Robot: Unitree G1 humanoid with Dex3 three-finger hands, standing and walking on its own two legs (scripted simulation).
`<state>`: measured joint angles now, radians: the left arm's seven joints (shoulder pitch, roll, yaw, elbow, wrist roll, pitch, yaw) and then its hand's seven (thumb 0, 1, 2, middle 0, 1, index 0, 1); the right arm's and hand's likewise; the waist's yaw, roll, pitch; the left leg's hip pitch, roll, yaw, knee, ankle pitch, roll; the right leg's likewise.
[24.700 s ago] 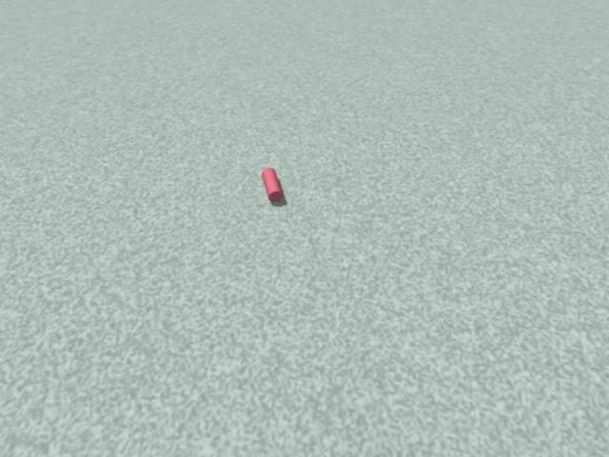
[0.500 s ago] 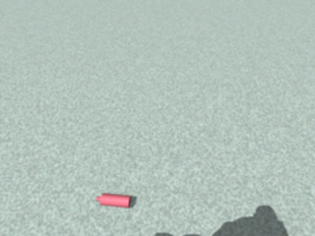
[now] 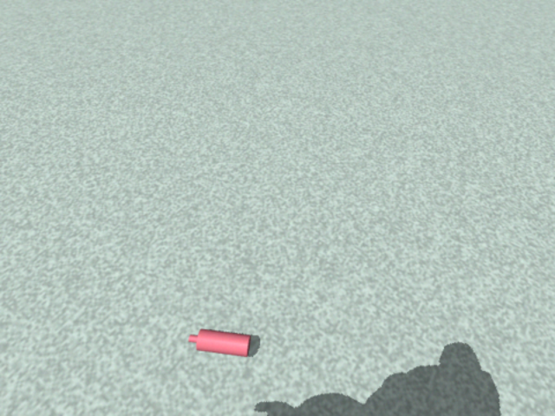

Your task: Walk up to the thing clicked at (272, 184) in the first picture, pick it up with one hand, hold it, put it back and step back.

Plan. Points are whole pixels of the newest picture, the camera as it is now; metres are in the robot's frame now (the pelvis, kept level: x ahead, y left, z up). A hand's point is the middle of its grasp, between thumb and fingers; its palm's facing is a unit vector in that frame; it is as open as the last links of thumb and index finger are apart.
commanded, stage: walk up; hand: left
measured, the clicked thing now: (219, 342) +0.44 +0.21 -0.74
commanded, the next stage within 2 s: stand in 1.76 s
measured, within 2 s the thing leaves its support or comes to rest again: neither
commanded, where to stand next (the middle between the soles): +0.03 -0.03 m, yaw -3 degrees
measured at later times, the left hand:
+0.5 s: hand (135, 411) +0.16 +0.24 -0.15, palm faces -0.10 -0.94 -0.32, open 7.4 cm
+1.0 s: hand out of the picture +0.12 +0.23 -0.15, palm faces -0.09 -0.94 -0.33, open 7.4 cm
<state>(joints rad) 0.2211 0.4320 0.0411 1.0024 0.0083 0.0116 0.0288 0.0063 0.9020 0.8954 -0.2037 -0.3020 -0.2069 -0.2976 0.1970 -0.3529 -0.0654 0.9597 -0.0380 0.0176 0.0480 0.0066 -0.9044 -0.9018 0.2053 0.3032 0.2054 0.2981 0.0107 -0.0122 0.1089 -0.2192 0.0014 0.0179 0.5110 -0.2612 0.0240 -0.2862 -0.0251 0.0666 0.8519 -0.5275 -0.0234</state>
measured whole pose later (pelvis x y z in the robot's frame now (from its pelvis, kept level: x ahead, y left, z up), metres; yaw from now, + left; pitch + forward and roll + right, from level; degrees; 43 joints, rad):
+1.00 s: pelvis +0.01 -0.02 +0.00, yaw -4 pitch -2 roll +1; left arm 0.12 0.36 0.03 1.00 0.02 0.04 -0.03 0.01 0.90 0.90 -0.20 -0.30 -0.21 -0.30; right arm 0.16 -0.36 -0.02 1.03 -0.01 -0.02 0.00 0.01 -0.90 -0.90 0.21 0.30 0.21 0.30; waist 0.00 -0.01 0.09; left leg -0.13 0.03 0.07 0.41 -0.24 -0.01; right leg -0.21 0.05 0.02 0.44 -0.19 -0.05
